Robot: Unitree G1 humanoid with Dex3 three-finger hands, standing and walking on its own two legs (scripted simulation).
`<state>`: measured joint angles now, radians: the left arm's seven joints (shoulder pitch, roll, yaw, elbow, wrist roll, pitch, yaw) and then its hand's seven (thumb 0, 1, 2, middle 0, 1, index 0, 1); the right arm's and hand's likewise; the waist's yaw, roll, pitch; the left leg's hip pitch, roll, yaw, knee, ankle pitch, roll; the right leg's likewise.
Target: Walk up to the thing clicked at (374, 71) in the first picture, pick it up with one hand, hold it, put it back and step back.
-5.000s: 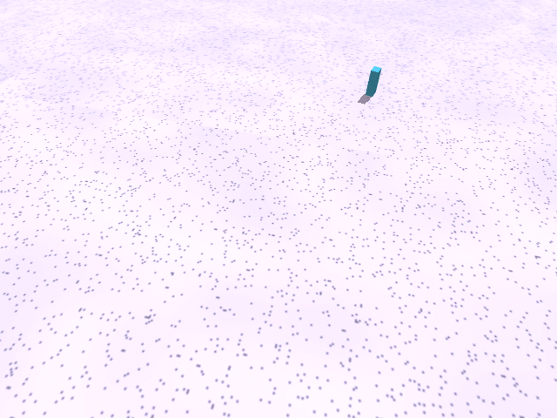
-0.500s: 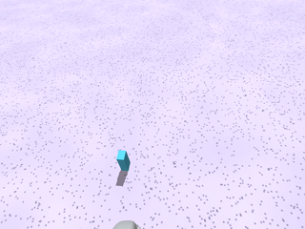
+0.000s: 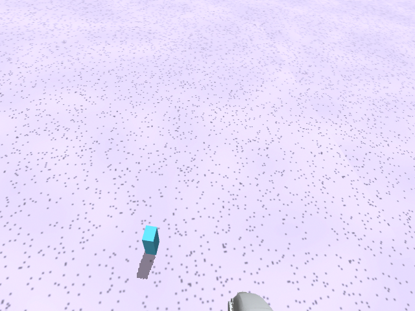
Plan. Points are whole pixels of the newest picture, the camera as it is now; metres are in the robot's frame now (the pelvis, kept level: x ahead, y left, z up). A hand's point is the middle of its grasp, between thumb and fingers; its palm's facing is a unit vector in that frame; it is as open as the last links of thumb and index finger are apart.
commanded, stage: walk up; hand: left
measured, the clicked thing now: (151, 240) +0.51 +0.19 -0.69
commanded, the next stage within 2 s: none
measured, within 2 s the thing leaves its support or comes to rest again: neither
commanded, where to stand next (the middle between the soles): +0.15 -0.02 m, yaw +0 degrees
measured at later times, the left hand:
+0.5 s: hand out of the picture +0.15 +0.24 -0.14, palm faces -0.01 -0.92 -0.39, open 7.3 cm
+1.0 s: hand out of the picture +0.16 +0.25 -0.15, palm faces +0.00 -0.94 -0.35, open 7.3 cm
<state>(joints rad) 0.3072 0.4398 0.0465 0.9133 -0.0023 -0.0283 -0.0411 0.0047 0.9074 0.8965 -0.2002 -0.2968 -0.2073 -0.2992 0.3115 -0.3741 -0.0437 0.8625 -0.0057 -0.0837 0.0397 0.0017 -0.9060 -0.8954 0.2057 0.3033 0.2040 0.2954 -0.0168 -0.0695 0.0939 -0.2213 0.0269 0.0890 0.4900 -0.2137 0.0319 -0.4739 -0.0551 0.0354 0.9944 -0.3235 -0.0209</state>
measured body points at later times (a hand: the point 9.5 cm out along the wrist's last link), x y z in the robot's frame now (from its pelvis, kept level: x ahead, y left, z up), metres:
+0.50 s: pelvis +0.07 -0.03 -0.01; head +0.08 -0.04 +0.44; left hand +0.15 +0.29 -0.11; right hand +0.12 -0.34 -0.14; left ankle +0.11 +0.11 -0.72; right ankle +0.14 -0.14 -0.74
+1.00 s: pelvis +0.10 -0.01 +0.00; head +0.11 -0.01 +0.45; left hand +0.16 +0.30 -0.13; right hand +0.21 -0.31 -0.13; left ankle +0.12 +0.11 -0.74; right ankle +0.12 -0.14 -0.74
